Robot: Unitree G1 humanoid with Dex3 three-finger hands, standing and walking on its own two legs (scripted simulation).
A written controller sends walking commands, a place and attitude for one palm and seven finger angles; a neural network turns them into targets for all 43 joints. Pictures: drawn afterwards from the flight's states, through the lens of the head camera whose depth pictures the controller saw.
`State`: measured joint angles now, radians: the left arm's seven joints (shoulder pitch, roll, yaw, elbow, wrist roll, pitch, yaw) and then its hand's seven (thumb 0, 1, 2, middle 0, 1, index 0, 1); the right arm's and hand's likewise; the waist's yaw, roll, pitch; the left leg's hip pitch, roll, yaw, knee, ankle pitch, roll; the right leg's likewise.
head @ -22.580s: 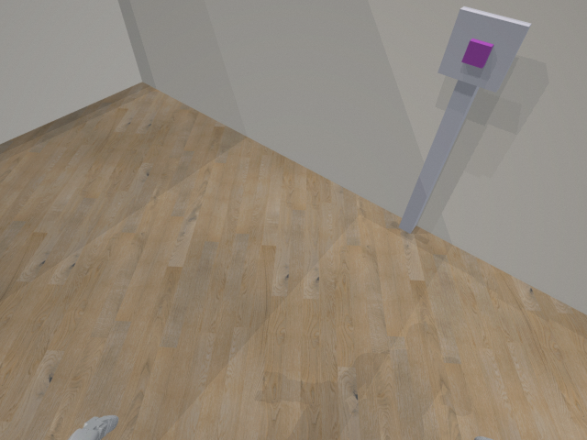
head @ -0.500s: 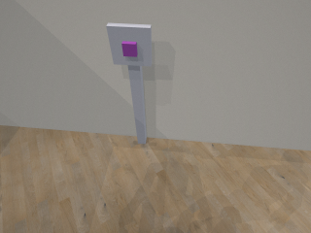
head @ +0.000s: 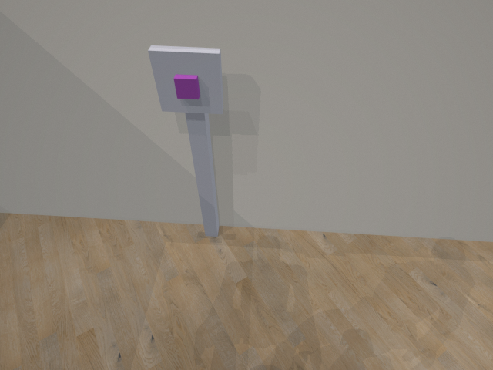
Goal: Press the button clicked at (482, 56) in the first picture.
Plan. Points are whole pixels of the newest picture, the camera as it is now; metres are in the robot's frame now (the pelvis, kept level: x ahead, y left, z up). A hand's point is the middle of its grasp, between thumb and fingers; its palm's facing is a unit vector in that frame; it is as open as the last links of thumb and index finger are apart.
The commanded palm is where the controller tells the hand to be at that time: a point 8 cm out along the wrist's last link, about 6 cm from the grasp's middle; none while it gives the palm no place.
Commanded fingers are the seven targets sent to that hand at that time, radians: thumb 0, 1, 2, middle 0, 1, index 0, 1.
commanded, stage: let the arm hang, fingers relaxed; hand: left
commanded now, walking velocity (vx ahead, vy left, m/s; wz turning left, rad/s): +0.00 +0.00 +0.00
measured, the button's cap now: (187, 86) +0.78 +0.20 +0.05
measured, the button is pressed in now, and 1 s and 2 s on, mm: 0 0 0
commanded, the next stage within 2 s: stand and wait in 0.02 s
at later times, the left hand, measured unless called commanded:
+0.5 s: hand out of the picture +0.00 +0.16 -0.17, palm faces +0.04 -0.98 -0.19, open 7.4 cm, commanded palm none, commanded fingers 0.00 0.90 0.90 -0.20 -0.30 -0.20 -0.30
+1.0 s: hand out of the picture +0.05 +0.18 -0.17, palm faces +0.01 -0.97 -0.24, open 7.4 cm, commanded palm none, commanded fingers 0.00 0.90 0.90 -0.20 -0.30 -0.20 -0.30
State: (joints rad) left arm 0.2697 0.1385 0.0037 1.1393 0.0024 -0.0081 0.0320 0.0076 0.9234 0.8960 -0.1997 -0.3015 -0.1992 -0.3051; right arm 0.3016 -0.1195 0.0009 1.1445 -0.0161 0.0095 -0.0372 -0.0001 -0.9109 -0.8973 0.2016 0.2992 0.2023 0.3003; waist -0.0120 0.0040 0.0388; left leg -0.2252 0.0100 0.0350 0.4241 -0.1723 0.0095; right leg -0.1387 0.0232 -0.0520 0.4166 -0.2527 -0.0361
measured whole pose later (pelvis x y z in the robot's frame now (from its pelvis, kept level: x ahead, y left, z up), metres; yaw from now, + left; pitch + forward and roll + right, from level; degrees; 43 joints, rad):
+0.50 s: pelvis +0.02 -0.01 +0.00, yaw +0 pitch -2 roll +0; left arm 0.29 0.14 0.01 1.15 0.00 -0.02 0.03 0.00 0.90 0.90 -0.20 -0.30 -0.20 -0.30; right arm 0.25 -0.14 -0.01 1.15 -0.01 0.00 -0.04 0.00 -0.91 -0.90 0.20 0.30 0.20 0.30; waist 0.00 0.01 0.05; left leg -0.19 0.02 0.04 0.41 -0.19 0.00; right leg -0.10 0.03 -0.05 0.39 -0.27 -0.05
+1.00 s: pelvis +0.03 -0.01 +0.00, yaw -1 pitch -2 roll +0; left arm 0.22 0.20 0.02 1.14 0.00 -0.02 0.02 0.00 0.90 0.90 -0.20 -0.30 -0.20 -0.30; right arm 0.21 -0.20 -0.01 1.15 -0.01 0.01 -0.04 0.00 -0.91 -0.90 0.20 0.30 0.20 0.30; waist -0.01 0.01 0.06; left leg -0.16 0.03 0.04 0.37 -0.19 -0.01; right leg -0.07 0.04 -0.04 0.35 -0.25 -0.05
